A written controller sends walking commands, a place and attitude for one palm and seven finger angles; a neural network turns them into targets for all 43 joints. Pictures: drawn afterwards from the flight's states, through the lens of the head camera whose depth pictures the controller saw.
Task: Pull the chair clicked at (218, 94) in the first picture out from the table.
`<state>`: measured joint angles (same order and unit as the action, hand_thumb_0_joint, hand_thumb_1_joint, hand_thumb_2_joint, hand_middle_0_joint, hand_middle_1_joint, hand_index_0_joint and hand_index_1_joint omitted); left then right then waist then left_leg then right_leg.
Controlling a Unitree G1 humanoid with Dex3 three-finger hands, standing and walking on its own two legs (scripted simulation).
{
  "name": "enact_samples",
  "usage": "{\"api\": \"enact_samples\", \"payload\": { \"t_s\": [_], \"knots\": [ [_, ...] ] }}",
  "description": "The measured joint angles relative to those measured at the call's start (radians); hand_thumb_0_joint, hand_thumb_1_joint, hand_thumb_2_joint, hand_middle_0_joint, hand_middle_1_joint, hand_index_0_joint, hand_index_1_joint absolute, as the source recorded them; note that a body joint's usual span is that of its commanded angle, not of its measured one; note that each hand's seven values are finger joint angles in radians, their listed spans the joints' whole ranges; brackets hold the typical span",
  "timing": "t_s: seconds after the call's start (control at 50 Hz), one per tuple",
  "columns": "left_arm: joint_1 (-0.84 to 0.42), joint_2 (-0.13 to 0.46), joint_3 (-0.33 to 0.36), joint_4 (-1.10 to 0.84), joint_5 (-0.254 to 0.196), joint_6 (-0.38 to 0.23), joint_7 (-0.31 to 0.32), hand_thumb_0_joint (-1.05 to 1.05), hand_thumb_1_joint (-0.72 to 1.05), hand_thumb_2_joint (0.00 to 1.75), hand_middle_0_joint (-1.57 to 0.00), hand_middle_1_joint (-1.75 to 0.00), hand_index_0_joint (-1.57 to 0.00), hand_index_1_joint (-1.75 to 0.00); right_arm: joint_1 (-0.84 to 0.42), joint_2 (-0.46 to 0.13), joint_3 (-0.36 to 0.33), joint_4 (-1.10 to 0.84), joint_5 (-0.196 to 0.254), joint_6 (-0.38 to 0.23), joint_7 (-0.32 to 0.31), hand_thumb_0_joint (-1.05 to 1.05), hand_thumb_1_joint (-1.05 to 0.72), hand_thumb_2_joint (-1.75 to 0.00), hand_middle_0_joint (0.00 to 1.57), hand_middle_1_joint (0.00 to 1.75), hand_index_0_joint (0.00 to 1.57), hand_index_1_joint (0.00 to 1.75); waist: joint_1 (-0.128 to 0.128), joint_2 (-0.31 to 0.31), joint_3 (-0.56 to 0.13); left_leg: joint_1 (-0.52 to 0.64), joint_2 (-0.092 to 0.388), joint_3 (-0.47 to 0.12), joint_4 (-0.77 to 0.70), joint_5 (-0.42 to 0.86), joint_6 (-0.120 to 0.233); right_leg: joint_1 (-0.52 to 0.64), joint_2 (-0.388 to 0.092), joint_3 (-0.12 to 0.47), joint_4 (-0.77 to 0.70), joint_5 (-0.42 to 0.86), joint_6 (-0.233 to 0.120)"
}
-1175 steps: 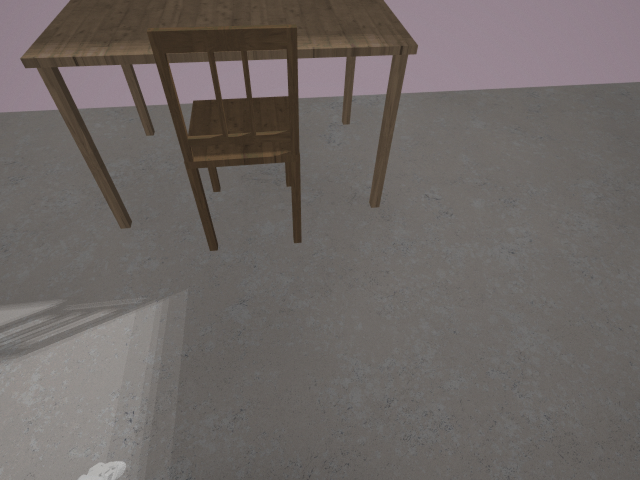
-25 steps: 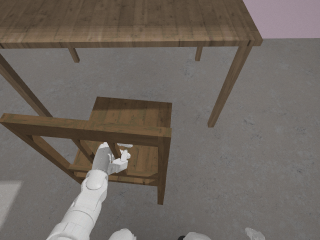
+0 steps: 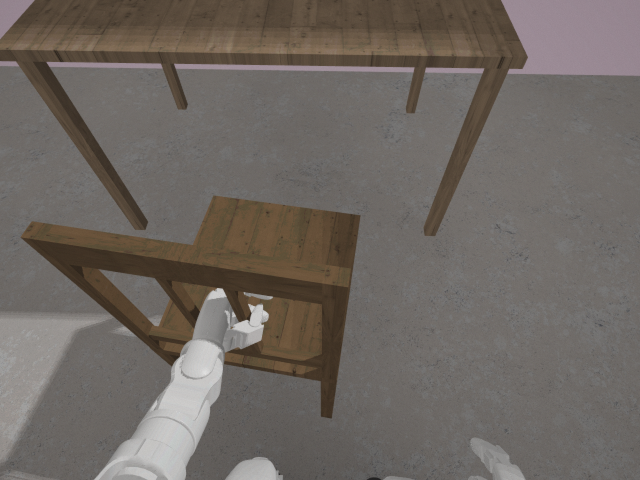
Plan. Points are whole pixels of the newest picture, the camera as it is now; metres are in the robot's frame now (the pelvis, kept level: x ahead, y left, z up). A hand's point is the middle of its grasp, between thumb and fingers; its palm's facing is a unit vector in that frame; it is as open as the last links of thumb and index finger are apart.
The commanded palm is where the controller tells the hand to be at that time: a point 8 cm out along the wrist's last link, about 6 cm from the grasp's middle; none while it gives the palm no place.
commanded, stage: step backward, pulling the chair out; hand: left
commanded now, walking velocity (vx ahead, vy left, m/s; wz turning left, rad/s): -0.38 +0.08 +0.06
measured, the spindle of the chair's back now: (190, 311) +0.34 +0.23 -0.09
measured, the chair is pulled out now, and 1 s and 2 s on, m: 0.45 0.63 0.63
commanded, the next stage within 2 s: stop walking, hand still on the chair in 0.24 s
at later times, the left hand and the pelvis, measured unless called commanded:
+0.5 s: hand (243, 439) +0.17 +0.11 -0.06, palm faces -0.06 -0.99 -0.16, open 4.9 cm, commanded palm +0.15 +0.17 -0.05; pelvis -0.13 -0.01 +0.00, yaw -1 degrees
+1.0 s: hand (244, 474) +0.13 +0.11 -0.06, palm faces -0.12 -0.98 -0.17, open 4.9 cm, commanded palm +0.12 +0.16 -0.05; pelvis -0.13 +0.01 +0.01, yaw -2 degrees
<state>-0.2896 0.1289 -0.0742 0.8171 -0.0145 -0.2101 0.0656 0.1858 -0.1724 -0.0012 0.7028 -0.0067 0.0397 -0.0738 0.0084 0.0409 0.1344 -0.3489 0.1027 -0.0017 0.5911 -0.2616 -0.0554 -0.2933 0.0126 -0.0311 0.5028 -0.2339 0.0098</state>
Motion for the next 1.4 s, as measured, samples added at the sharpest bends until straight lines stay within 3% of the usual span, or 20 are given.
{"api": "enact_samples", "payload": {
  "t_s": [0.06, 0.12, 0.16, 0.22, 0.26, 0.3, 0.38, 0.44, 0.5, 0.54, 0.58, 0.68, 0.76, 0.86, 1.1, 1.22, 1.36, 1.4],
  "knots": [
    [-0.035, 0.004, 0.04, 0.048, -0.017, -0.018, -0.002, 0.01, 0.76, 0.82, -0.41, -1.28, -0.5, -1.45, -0.032, 0.003, 0.002, 0.013, 0.011, 0.009, -0.002, 0.01, -0.91, -0.9, 0.2, 0.3, 0.2, 0.3, -0.022, 0.023, 0.02, -0.031, 0.017, -0.002, 0.018, 0.011, -0.007, -0.03, 0.018, -0.009, 0.001, 0.035, -0.018],
    [-0.055, -0.004, 0.068, 0.079, -0.017, -0.014, 0.006, 0.01, 0.75, 0.82, -0.42, -1.27, -0.5, -1.45, -0.037, -0.016, -0.005, 0.018, 0.021, 0.012, -0.012, 0.01, -0.91, -0.9, 0.21, 0.3, 0.2, 0.3, -0.049, 0.008, 0.005, -0.086, -0.044, -0.027, 0.191, -0.16, 0.009, -0.08, -0.009, -0.008, 0.017, 0.059, -0.024],
    [-0.055, -0.013, 0.073, 0.077, -0.014, -0.001, 0.012, 0.01, 0.76, 0.81, -0.41, -1.27, -0.5, -1.45, -0.032, -0.042, -0.008, 0.018, 0.023, 0.011, -0.017, 0.01, -0.91, -0.9, 0.21, 0.3, 0.2, 0.3, -0.061, -0.003, -0.008, -0.084, -0.076, -0.031, 0.236, -0.203, 0.011, -0.105, -0.029, -0.003, 0.018, 0.077, -0.02],
    [-0.042, -0.025, 0.056, 0.055, -0.006, 0.016, 0.018, 0.01, 0.77, 0.81, -0.39, -1.29, -0.5, -1.45, -0.01, -0.08, -0.012, 0.012, 0.026, 0.006, -0.026, 0.01, -0.91, -0.9, 0.2, 0.3, 0.2, 0.3, -0.073, -0.013, -0.03, -0.015, -0.083, -0.017, 0.147, -0.196, 0.018, -0.135, -0.046, -0.006, 0.017, 0.103, -0.006],
    [-0.034, -0.03, 0.034, 0.035, -0.008, 0.021, 0.017, 0.01, 0.78, 0.82, -0.39, -1.31, -0.5, -1.45, 0.008, -0.097, -0.017, 0.008, 0.026, 0.001, -0.035, 0.01, -0.91, -0.9, 0.2, 0.3, 0.2, 0.3, -0.078, -0.021, -0.039, 0.046, -0.074, 0.005, 0.01, -0.088, 0.034, -0.155, -0.055, -0.012, 0.026, 0.115, 0.005],
    [-0.023, -0.018, 0.015, 0.017, -0.01, 0.026, 0.017, 0.01, 0.79, 0.82, -0.38, -1.32, -0.5, -1.45, 0.019, -0.09, -0.021, 0.002, 0.022, 0.005, -0.04, 0.01, -0.91, -0.9, 0.2, 0.3, 0.2, 0.3, -0.062, -0.062, -0.027, 0.059, -0.09, 0.032, -0.016, -0.028, 0.048, -0.168, -0.069, 0.012, 0.055, 0.074, 0.013],
    [0.013, -0.014, -0.002, -0.008, -0.029, 0.053, 0.007, 0.01, 0.79, 0.82, -0.36, -1.32, -0.5, -1.45, 0.051, -0.07, -0.031, -0.015, 0.012, 0.004, -0.031, 0.01, -0.91, -0.9, 0.2, 0.3, 0.2, 0.3, -0.057, -0.016, -0.016, 0.051, -0.045, 0.012, -0.025, -0.018, 0.049, -0.174, -0.016, 0.01, 0.316, -0.156, 0.007],
    [0.046, -0.003, -0.011, -0.067, -0.029, 0.078, 0.0, 0.02, 0.78, 0.81, -0.37, -1.32, -0.5, -1.45, 0.071, -0.046, -0.015, -0.02, 0.025, -0.014, -0.011, 0.01, -0.91, -0.9, 0.2, 0.3, 0.2, 0.3, -0.027, 0.001, 0.0, 0.047, -0.015, 0.01, -0.026, 0.0, 0.035, -0.059, -0.011, -0.011, 0.184, -0.153, 0.003],
    [0.084, 0.021, -0.001, -0.119, -0.02, 0.076, -0.005, 0.02, 0.76, 0.82, -0.4, -1.33, -0.5, -1.45, 0.07, -0.023, 0.014, -0.022, 0.032, -0.031, -0.003, 0.01, -0.91, -0.9, 0.2, 0.3, 0.2, 0.3, -0.005, -0.007, 0.001, 0.018, -0.004, 0.03, 0.015, -0.008, 0.017, 0.04, -0.025, -0.005, -0.004, -0.022, 0.003],
    [0.096, 0.017, 0.024, -0.114, -0.028, 0.071, -0.003, 0.02, 0.76, 0.81, -0.4, -1.33, -0.5, -1.45, 0.045, -0.02, 0.023, -0.01, 0.035, -0.036, -0.003, 0.01, -0.91, -0.9, 0.2, 0.3, 0.2, 0.3, -0.025, 0.023, 0.02, 0.021, 0.013, 0.021, 0.013, 0.0, 0.014, 0.042, -0.008, -0.013, -0.007, 0.02, 0.004],
    [0.111, 0.011, 0.044, -0.099, -0.037, 0.072, 0.0, 0.02, 0.75, 0.81, -0.41, -1.31, -0.5, -1.45, 0.038, -0.012, 0.027, 0.002, 0.04, -0.032, -0.007, 0.01, -0.91, -0.9, 0.2, 0.3, 0.2, 0.3, -0.035, 0.016, 0.007, 0.028, -0.003, 0.019, -0.001, -0.027, 0.024, 0.033, -0.018, -0.009, 0.005, 0.011, 0.001],
    [0.145, -0.011, 0.057, -0.063, -0.03, 0.081, 0.011, 0.02, 0.75, 0.81, -0.41, -1.29, -0.5, -1.45, 0.042, -0.038, 0.021, 0.021, 0.028, -0.036, -0.025, 0.01, -0.91, -0.9, 0.21, 0.3, 0.2, 0.3, -0.05, 0.004, -0.034, 0.055, -0.048, 0.007, -0.042, -0.046, 0.052, 0.036, -0.042, 0.005, 0.006, 0.008, 0.003],
    [0.165, -0.023, 0.04, -0.05, -0.015, 0.082, 0.013, 0.02, 0.75, 0.82, -0.41, -1.31, -0.5, -1.45, 0.051, -0.072, 0.003, 0.027, 0.025, -0.038, -0.037, 0.01, -0.91, -0.9, 0.2, 0.3, 0.2, 0.3, -0.056, 0.0, -0.055, 0.081, -0.063, 0.006, -0.059, -0.005, 0.055, 0.053, -0.054, 0.012, 0.012, -0.001, 0.013],
    [0.189, -0.021, 0.002, -0.06, 0.001, 0.078, 0.009, 0.02, 0.75, 0.84, -0.41, -1.35, -0.5, -1.45, 0.058, -0.085, -0.011, 0.021, 0.028, -0.038, -0.044, 0.01, -0.91, -0.9, 0.2, 0.3, 0.2, 0.3, -0.053, -0.011, -0.071, 0.102, -0.068, 0.019, -0.066, 0.037, 0.039, 0.068, -0.06, 0.026, 0.015, -0.012, 0.027],
    [0.233, -0.019, -0.041, -0.133, 0.012, 0.074, 0.007, 0.02, 0.76, 0.85, -0.43, -1.4, -0.5, -1.45, 0.031, -0.009, 0.034, -0.005, 0.026, -0.059, -0.026, 0.01, -0.91, -0.9, 0.2, 0.3, 0.2, 0.3, -0.026, -0.022, -0.068, 0.111, -0.075, 0.041, -0.102, 0.036, 0.049, 0.071, -0.067, 0.045, -0.026, 0.003, 0.041],
    [0.246, -0.022, -0.041, -0.143, 0.007, 0.074, 0.007, 0.02, 0.76, 0.85, -0.43, -1.4, -0.5, -1.45, 0.014, -0.001, 0.043, -0.006, 0.025, -0.052, -0.024, 0.01, -0.91, -0.9, 0.2, 0.3, 0.2, 0.3, -0.02, -0.017, -0.072, 0.114, -0.072, 0.038, -0.109, 0.034, 0.046, 0.075, -0.064, 0.042, -0.033, 0.001, 0.038],
    [0.262, -0.017, -0.036, -0.158, 0.003, 0.084, 0.007, 0.02, 0.76, 0.85, -0.43, -1.4, -0.5, -1.45, 0.01, -0.025, 0.031, -0.009, 0.028, -0.038, -0.032, 0.01, -0.91, -0.9, 0.2, 0.3, 0.2, 0.3, -0.023, -0.02, -0.079, 0.12, -0.068, 0.031, -0.114, 0.032, 0.04, 0.083, -0.06, 0.034, -0.035, -0.004, 0.033],
    [0.286, -0.009, -0.025, -0.187, -0.02, 0.097, -0.005, 0.02, 0.75, 0.85, -0.42, -1.4, -0.5, -1.45, 0.015, -0.034, 0.028, -0.015, 0.049, -0.041, -0.011, 0.01, -0.91, -0.9, 0.2, 0.3, 0.2, 0.3, -0.042, -0.03, -0.107, 0.082, -0.071, 0.021, -0.095, 0.028, 0.038, 0.046, -0.064, 0.025, -0.008, -0.017, 0.031]
  ]
}}
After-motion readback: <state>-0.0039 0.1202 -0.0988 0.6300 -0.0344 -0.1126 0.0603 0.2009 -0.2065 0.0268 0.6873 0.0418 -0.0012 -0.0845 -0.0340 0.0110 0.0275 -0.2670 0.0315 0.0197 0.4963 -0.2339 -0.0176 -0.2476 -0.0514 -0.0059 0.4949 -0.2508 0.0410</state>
